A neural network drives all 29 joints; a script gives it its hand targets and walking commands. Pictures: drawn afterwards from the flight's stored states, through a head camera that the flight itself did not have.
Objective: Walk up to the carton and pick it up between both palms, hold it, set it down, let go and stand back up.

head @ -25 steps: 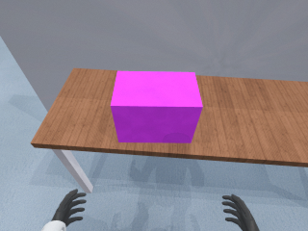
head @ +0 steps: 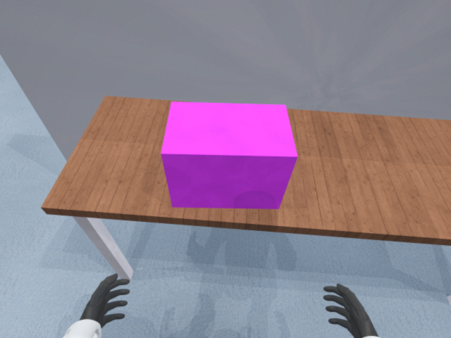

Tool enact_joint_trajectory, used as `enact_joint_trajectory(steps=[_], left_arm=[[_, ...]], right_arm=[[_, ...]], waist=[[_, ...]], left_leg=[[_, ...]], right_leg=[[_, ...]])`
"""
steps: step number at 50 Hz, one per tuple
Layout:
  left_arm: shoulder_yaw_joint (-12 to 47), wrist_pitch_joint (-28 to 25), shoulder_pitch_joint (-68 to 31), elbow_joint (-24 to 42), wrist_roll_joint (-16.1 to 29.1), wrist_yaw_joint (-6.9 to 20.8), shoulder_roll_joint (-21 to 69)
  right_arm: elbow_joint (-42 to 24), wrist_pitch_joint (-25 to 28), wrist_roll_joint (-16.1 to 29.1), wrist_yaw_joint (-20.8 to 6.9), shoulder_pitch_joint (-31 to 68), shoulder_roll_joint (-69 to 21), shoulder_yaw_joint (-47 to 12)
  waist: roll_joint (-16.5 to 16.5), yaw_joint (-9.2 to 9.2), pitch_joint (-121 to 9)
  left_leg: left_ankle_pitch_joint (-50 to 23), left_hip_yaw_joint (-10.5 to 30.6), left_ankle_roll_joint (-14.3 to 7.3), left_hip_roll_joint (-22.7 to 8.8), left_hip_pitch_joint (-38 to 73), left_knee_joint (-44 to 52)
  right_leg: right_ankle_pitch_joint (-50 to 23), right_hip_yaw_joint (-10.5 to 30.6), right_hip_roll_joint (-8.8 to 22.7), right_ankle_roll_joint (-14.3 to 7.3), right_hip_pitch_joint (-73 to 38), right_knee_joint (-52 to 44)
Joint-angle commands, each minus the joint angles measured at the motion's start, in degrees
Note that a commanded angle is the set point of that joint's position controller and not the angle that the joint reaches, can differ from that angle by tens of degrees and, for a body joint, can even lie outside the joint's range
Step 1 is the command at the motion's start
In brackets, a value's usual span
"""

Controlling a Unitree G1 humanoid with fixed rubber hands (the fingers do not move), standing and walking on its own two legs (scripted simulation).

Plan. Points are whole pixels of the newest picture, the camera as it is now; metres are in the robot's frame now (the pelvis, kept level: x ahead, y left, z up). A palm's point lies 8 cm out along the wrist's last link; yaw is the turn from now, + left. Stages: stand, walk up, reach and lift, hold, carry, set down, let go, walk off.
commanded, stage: let go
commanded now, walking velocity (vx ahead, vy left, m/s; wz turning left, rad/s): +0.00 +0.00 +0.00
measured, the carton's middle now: (227, 157) +0.51 +0.00 -0.03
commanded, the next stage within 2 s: stand in 0.12 s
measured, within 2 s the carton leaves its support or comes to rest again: neither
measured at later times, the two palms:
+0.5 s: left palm (78, 333) +0.14 +0.26 -0.09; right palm out of the picture +0.11 -0.26 -0.09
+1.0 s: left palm out of the picture +0.11 +0.27 -0.10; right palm out of the picture +0.10 -0.26 -0.11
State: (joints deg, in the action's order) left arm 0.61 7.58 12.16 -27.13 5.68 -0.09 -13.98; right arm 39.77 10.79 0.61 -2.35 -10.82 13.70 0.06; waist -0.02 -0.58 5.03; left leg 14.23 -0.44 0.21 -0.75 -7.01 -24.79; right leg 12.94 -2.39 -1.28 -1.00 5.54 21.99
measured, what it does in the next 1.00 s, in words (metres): stands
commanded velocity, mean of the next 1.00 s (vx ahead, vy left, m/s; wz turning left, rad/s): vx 0.00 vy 0.00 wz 0.00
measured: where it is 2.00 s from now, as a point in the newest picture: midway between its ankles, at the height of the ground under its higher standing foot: outside the picture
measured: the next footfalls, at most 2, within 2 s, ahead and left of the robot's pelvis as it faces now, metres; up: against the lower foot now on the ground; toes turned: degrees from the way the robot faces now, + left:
none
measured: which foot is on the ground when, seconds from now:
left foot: down 0.00-1.00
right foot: down 0.00-1.00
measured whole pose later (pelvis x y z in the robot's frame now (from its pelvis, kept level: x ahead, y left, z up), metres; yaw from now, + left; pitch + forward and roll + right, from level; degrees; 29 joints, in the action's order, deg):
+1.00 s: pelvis +0.00 +0.00 +0.00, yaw +0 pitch -3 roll +0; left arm -0.3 -1.7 12.0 -46.4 4.0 -0.2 -18.3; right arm 46.4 1.4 -1.7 -1.2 -13.2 15.3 0.1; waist 0.7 -0.6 2.0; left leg 14.3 -0.4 0.2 -0.8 -7.6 -24.9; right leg 13.6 -2.4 -1.2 -1.0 6.7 23.3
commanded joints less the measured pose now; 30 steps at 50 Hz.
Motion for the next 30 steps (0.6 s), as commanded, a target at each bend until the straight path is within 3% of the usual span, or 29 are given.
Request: enact_joint_trajectory(steps=[1,2,3,4,6,7,9,10,11,12,14,15,16,17,18,19,20,21,22,24,25,26,27,28,29,30], left_arm=[[-1.5,-1.7,-2.6,1.2,-5.7,-1.0,-1.8],[-1.3,-2.0,-2.6,2.3,-5.1,-0.8,-2.0],[-1.7,-2.1,-3.9,4.5,-5.1,-0.8,-2.7],[-1.3,-1.9,-3.4,2.3,-5.6,-0.9,-2.1],[-1.5,-2.2,-2.0,2.3,-4.7,-0.4,-2.2],[-7.7,-6.2,-1.6,-0.3,-9.5,-1.5,-17.9],[-6.9,-8.4,-2.4,-2.6,-8.5,-1.1,-16.4],[-6.2,-8.6,-3.7,-2.8,-8.2,-0.9,-14.5],[-6.1,-9.1,-2.0,-3.3,-7.8,-0.6,-13.6],[-6.2,-9.3,-3.0,-5.4,-8.0,-0.4,-15.1],[-6.0,-10.0,-1.9,-5.9,-8.0,-0.3,-14.6],[-5.8,-10.1,-3.0,-6.1,-8.6,-0.4,-15.7],[-5.9,-10.5,-2.9,-6.6,-8.1,-0.3,-14.9],[-5.4,-10.4,-2.4,-7.0,-8.3,-0.2,-15.1],[-5.2,-10.3,-4.0,-7.3,-8.4,-0.3,-14.0],[-5.7,-10.6,-3.3,-8.4,-8.2,-0.1,-15.6],[-5.6,-10.6,-4.0,-8.1,-8.5,-0.5,-15.5],[-5.6,-10.3,-3.5,-9.6,-8.0,-0.4,-15.1],[-5.4,-10.6,-2.7,-9.7,-8.4,-0.4,-15.9],[-5.6,-10.9,-1.7,-11.3,-8.4,-0.2,-16.9],[-5.8,-10.7,-3.1,-11.1,-8.8,-0.1,-16.9],[-5.5,-10.7,-3.9,-11.3,-8.5,-0.1,-16.8],[-5.8,-10.7,-3.4,-12.0,-8.1,-0.1,-17.3],[-5.4,-10.9,-2.5,-13.3,-7.8,-0.1,-16.3],[-5.5,-11.0,-3.6,-13.0,-8.6,-0.2,-17.5],[-5.7,-10.6,-4.1,-13.6,-8.6,-0.3,-17.4]], right_arm=[[-3.6,3.2,-0.7,-0.4,4.4,4.8,5.2],[-5.2,3.2,-0.6,0.1,4.0,4.4,4.5],[-5.1,3.5,-0.6,0.1,4.6,4.4,4.9],[-3.0,3.4,-0.8,-0.1,4.8,4.7,4.9],[-5.2,3.1,-1.0,0.4,3.0,3.9,4.6],[0.3,-2.5,-3.1,1.6,-2.9,18.0,6.2],[-2.0,-5.8,-3.5,2.4,0.8,15.6,5.4],[-2.5,-6.6,-3.5,2.2,1.1,15.2,5.1],[-2.2,-6.9,-3.6,2.2,1.0,14.6,4.6],[-1.1,-7.1,-3.2,2.2,-0.5,15.1,4.8],[-1.5,-7.5,-3.0,2.4,0.0,16.3,4.8],[-1.4,-7.7,-2.8,2.0,0.2,14.8,4.9],[0.7,-7.7,-2.5,2.4,0.2,14.3,3.9],[0.3,-7.7,-2.2,2.5,-0.9,15.4,4.2],[-0.4,-7.5,-2.6,2.2,-0.3,15.5,4.4],[-0.2,-7.6,-2.6,2.1,-0.3,15.5,4.5],[0.0,-7.9,-2.5,1.9,-0.7,15.2,4.3],[0.9,-8.3,-2.3,1.7,0.1,17.3,4.5],[0.5,-8.2,-2.2,2.0,-0.4,16.5,4.9],[0.5,-8.4,-2.6,2.0,0.1,17.2,5.1],[0.8,-8.4,-2.1,2.0,-1.4,17.0,4.8],[1.5,-8.6,-2.0,2.2,-0.9,17.2,4.7],[1.3,-8.4,-1.9,2.3,-2.1,15.0,4.0],[2.0,-8.7,-2.5,2.3,0.4,17.1,4.2],[1.9,-8.4,-1.8,2.4,-0.4,15.8,4.1],[2.2,-8.4,-2.4,2.4,0.1,16.9,4.5]], waist=[[-0.5,0.54,-5.5],[-2.1,0.55,-6.9],[-1.8,0.47,-7.3],[-0.1,0.76,-6.7],[-3.0,0.39,-5.9],[-2.3,1.94,-10.3],[-5.9,1.41,-9.5],[-3.5,1.09,-8.0],[-2.4,1.94,-7.7],[-2.7,1.03,-6.4],[3.2,0.88,-5.0],[0.7,0.15,-7.5],[2.5,1.69,-7.1],[0.9,0.52,-7.1],[3.0,0.4,-6.0],[2.7,0.72,-5.9],[-1.6,1.21,-6.2],[2.5,1.66,-4.2],[1.5,0.86,-6.6],[0.0,1.04,-5.0],[1.8,0.15,-8.1],[0.8,0.22,-5.7],[0.4,0.34,-6.2],[3.7,0.68,-5.7],[1.2,-0.63,-5.5],[1.2,0.62,-4.5]], left_leg=[[-15.7,-1.1,1.1,0.2,5.0,3.3],[-14.9,-1.3,0.4,0.2,6.0,3.3],[-14.9,-1.1,0.7,0.4,5.4,2.9],[-15.6,-1.5,1.2,0.5,6.0,3.2],[-13.3,-2.0,0.6,0.6,5.0,3.6],[-20.3,3.6,-1.5,-4.7,-1.7,0.3],[-12.6,2.5,-1.9,-4.8,-0.9,0.0],[-10.3,2.8,-2.5,-5.0,-2.2,0.0],[-7.2,3.8,-2.6,-4.8,-3.4,1.1],[-4.5,3.7,-2.5,-4.6,-3.6,2.8],[-5.3,3.7,-2.6,-4.7,-5.4,2.5],[-6.1,3.8,-2.6,-5.0,-2.9,2.1],[-5.5,4.9,-2.8,-5.1,-5.0,1.9],[-7.0,3.9,-2.7,-5.0,-3.6,2.4],[-6.1,4.1,-2.7,-4.8,-5.4,2.6],[-6.8,4.3,-2.6,-4.8,-4.1,2.6],[-8.7,5.5,-2.8,-5.8,-3.4,2.6],[-9.4,4.4,-2.9,-4.9,-4.5,2.3],[-7.9,4.7,-2.6,-4.9,-2.9,2.9],[-8.2,5.4,-2.8,-5.4,-3.4,3.0],[-7.3,4.0,-2.1,-4.7,-3.0,1.9],[-8.0,4.5,-2.4,-5.3,-3.0,3.2],[-7.9,4.6,-2.6,-5.3,-3.0,3.8],[-8.2,4.2,-2.9,-5.0,-3.2,3.1],[-6.1,5.5,-2.7,-5.4,-3.9,3.6],[-8.6,5.7,-3.0,-5.7,-4.3,3.6]], right_leg=[[-11.5,1.1,-1.4,-0.9,1.3,-3.0],[-11.6,1.5,-1.1,-0.2,1.1,-3.3],[-12.2,1.7,-1.2,-0.2,1.5,-2.9],[-11.9,1.5,-1.4,-0.3,1.5,-2.9],[-10.6,1.6,-0.9,0.2,1.0,-3.7],[-14.6,4.4,6.0,-0.6,0.0,2.2],[-11.4,5.4,6.0,0.0,3.3,0.8],[-9.5,6.5,6.7,-0.6,3.9,0.3],[-8.7,7.0,7.2,-0.9,3.3,-0.5],[-6.6,7.2,7.5,-1.0,3.8,-1.1],[-6.1,7.9,7.5,-1.0,4.0,-0.7],[-6.3,7.3,7.4,-1.4,3.5,-0.5],[-7.4,8.2,7.8,-1.5,2.0,-0.6],[-8.7,7.7,7.3,-1.5,2.5,-0.5],[-8.1,8.3,7.7,-1.1,3.0,-0.6],[-6.4,7.9,7.3,-1.1,3.8,-0.4],[-6.7,7.1,7.1,-1.2,3.3,-0.2],[-8.5,7.8,7.1,-1.4,4.1,-1.1],[-7.9,7.6,7.4,-1.6,2.8,-0.7],[-8.1,8.0,7.4,-1.1,2.6,-1.6],[-9.4,7.7,6.8,-1.1,1.5,-1.0],[-10.9,7.3,7.1,-1.0,2.2,-1.0],[-7.8,7.4,6.9,-0.3,2.4,-1.5],[-7.0,7.3,6.8,-0.6,2.9,-2.2],[-8.5,8.1,7.2,-1.3,1.5,-1.6],[-9.8,8.3,7.7,-1.6,1.7,-0.9]])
